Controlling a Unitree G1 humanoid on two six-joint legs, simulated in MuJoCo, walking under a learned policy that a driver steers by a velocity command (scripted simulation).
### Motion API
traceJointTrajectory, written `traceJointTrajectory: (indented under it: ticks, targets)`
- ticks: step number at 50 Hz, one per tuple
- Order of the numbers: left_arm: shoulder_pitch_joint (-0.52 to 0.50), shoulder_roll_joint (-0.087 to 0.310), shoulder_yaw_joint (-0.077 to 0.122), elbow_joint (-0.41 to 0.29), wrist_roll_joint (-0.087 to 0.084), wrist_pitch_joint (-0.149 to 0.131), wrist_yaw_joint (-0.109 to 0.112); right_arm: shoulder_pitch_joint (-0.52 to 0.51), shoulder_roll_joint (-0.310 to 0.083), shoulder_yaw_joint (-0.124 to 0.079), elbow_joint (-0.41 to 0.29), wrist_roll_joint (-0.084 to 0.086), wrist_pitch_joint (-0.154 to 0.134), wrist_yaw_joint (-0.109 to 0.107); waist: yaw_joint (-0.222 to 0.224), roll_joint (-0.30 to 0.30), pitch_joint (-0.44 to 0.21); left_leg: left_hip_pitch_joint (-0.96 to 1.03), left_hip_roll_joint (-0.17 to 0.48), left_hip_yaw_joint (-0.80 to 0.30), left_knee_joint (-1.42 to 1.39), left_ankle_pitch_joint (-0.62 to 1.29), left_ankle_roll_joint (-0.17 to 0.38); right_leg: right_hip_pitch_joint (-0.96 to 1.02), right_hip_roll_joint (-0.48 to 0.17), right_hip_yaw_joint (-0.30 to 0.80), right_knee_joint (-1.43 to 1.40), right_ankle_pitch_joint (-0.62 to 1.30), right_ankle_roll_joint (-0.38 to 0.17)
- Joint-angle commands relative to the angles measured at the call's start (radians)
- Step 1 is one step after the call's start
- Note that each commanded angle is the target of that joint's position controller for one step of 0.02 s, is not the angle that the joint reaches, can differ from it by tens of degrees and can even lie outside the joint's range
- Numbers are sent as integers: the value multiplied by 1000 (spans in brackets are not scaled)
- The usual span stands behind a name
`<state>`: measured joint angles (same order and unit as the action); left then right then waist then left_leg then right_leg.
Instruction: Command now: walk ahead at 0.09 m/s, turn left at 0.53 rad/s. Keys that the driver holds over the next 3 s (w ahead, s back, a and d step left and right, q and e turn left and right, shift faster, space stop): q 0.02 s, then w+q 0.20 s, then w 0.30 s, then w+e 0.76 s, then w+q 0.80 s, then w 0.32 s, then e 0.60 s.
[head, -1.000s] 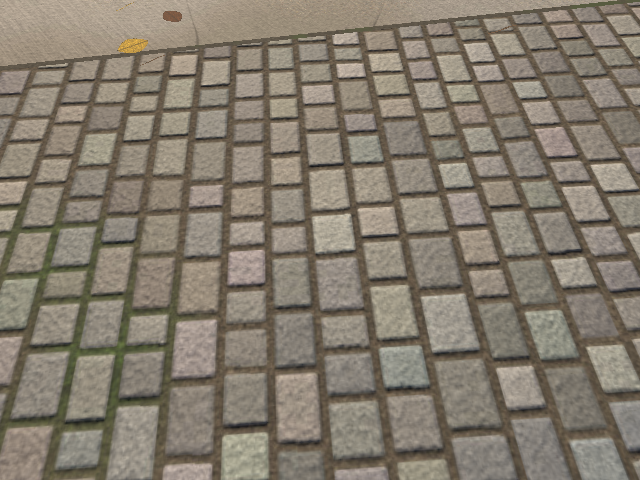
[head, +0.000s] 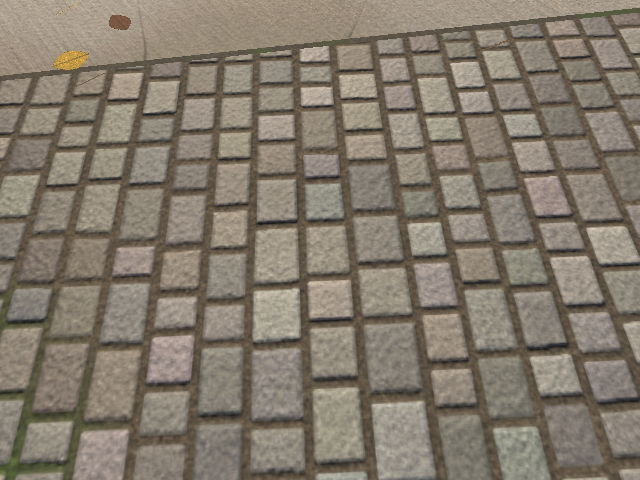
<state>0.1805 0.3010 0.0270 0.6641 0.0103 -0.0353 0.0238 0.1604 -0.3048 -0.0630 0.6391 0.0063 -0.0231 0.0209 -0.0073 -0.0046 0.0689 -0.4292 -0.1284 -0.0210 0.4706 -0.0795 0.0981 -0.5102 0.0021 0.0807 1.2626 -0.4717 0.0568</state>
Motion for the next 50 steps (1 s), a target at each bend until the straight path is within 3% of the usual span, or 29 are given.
traceJointTrajectory:
  ticks: [1,2,4,6,10,12,13,14,15,16,17,18,21,25,28,31,33,34,35,36,37,38,39,40,41,42,45,47,50]
  targets:
    - [113,87,26,-43,7,10,15,-29,-133,-41,-74,-8,-1,-14,55,43,-154,87,259,-297,-159,373,203,-4,-25,-6,-165,36,29]
    - [113,77,22,-42,11,10,19,-17,-142,-45,-68,-7,1,-20,51,50,-190,87,249,-288,-151,352,199,12,-21,-11,-219,57,38]
    - [83,70,18,-47,8,13,18,-17,-153,-51,-69,8,14,-34,35,72,-232,74,220,-301,-165,18,176,36,-23,-9,-309,139,42]
    - [29,73,20,-66,-2,11,11,-26,-160,-51,-78,15,24,-43,13,131,-211,44,202,-349,-197,-308,149,46,-12,-11,-403,193,34]
    - [-18,87,31,-85,-17,-25,-4,12,-161,-49,-76,14,31,-38,-15,171,-194,61,216,-430,-158,-452,120,122,21,-23,-582,166,4]
    - [51,78,41,-65,-24,-42,-9,5,-132,-37,-76,14,35,-35,34,165,-178,16,193,-433,-100,-521,82,269,21,-44,-746,222,-30]
    - [103,93,50,-50,-18,-48,-6,22,-89,-24,-71,9,32,-34,54,131,-168,-49,156,-394,-18,-546,40,370,-34,-11,-817,197,-60]
    - [197,139,60,-41,7,-50,-1,35,5,4,-72,2,24,-32,72,-33,-198,-156,61,-252,287,-548,-33,485,-245,226,-925,17,-130]
    - [224,243,89,-22,42,-48,-17,-1,-10,-1,-134,17,1,-29,54,-258,-90,-418,-7,-154,461,-513,-43,473,-382,621,-1077,-277,-258]
    - [180,207,87,-32,25,-58,-19,1,-80,-18,-118,20,-15,-30,37,-199,-19,-475,70,-197,576,-429,-49,434,-401,660,-1093,-361,-304]
    - [154,146,72,-33,2,-61,-15,9,-114,-29,-95,17,-19,-27,29,-145,10,-492,81,-195,597,-336,-56,434,-354,547,-1072,-285,-277]
    - [146,120,64,-35,-7,-60,-13,26,-109,-31,-71,5,-18,-26,25,-114,-8,-469,95,-171,604,-278,-69,449,-301,441,-1061,-188,-244]
    - [168,104,54,-4,-3,-63,-10,-8,-63,-21,-62,-1,-29,-15,37,-120,-11,-409,135,-90,588,-107,-96,423,-230,254,-1093,67,-222]
    - [222,106,53,38,-14,-57,-10,-103,-14,-1,-79,2,-38,-8,80,-130,-12,-342,171,-12,397,-2,-121,434,-205,127,-1114,255,-227]
    - [262,123,54,70,-24,-46,-13,-193,10,10,-100,10,-52,7,114,-138,5,-229,156,19,204,27,-128,414,-196,85,-1102,345,-229]
    - [293,154,61,93,-34,-33,-15,-233,-5,7,-107,19,-70,25,119,-140,16,-134,127,31,92,-4,-121,416,-220,117,-1069,378,-240]
    - [287,172,68,102,-41,-23,-12,-206,-34,-4,-103,24,-80,29,83,-152,3,-51,120,14,26,-30,-97,435,-248,160,-1031,426,-228]
    - [270,180,70,103,-44,-18,-10,-155,-52,-13,-90,24,-84,27,43,-152,-21,39,112,18,-16,-25,-79,431,-247,156,-988,505,-215]
    - [260,171,67,103,-44,-17,-8,-53,-84,-31,-58,18,-84,18,-12,-132,-84,207,100,29,-56,-15,-52,403,-210,122,-885,635,-191]
    - [243,134,55,91,-34,-23,-9,95,-132,-52,-28,7,-84,4,-87,-99,-196,456,180,-34,-35,1,-11,293,-155,74,-683,622,-153]
    - [247,33,26,48,-8,-34,-8,267,-216,-71,-8,-18,-74,-12,-137,96,-377,815,432,-317,-1,-24,67,-2,-48,-2,-325,296,-95]
    - [329,19,19,39,-41,-50,-3,289,-214,-67,10,-18,-65,-6,-100,338,-458,860,572,-658,-127,-217,180,-204,22,29,-96,-115,-70]
    - [278,113,47,49,-65,-50,-3,238,-125,-43,14,-7,-62,-7,-101,224,-313,743,531,-576,-163,-311,157,-277,-41,68,1,-55,-65]
    - [206,123,53,37,-65,-47,-8,185,-79,-30,15,-1,-61,-9,-87,179,-199,628,485,-424,-181,-280,123,-294,-76,39,4,26,-70]
    - [174,104,52,39,-52,-42,-8,125,-56,-22,19,-6,-62,-8,-57,116,-135,513,438,-334,-218,-208,103,-264,-102,29,-28,96,-67]
    - [159,92,56,36,-41,-33,-9,85,-32,-16,24,-12,-67,-5,-31,125,-90,433,407,-261,-250,-129,95,-236,-123,31,-62,145,-65]
    - [165,31,46,30,-42,-5,-19,40,-35,-25,50,-16,-87,-7,18,113,-39,309,392,-109,-316,72,103,-185,-140,25,-95,211,-49]
    - [122,28,46,7,-34,0,-20,39,-55,-33,69,-15,-93,-12,22,81,-19,302,390,-37,-332,149,103,-215,-139,27,-169,275,-37]
    - [37,14,34,-24,-30,-9,-40,41,-88,-40,90,-11,-91,-20,1,65,-2,297,362,73,-340,168,80,-172,-130,-10,-380,454,-48]
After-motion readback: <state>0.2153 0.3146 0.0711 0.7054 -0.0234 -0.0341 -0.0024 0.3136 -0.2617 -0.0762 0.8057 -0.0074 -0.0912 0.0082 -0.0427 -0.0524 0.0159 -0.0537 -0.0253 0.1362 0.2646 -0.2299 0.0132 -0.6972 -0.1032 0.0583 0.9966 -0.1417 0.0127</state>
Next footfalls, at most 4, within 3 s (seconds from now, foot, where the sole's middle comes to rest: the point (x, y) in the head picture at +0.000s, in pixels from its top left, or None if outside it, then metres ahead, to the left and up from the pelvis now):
0.26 right None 0.17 -0.17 -0.76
0.72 left None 0.35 0.14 -0.76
1.20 right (385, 362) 0.67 -0.11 -0.76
1.78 left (303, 241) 1.00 0.07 -0.76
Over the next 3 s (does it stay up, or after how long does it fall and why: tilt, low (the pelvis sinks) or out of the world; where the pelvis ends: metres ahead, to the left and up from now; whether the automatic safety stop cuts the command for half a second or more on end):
stays up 1.34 0.04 0.01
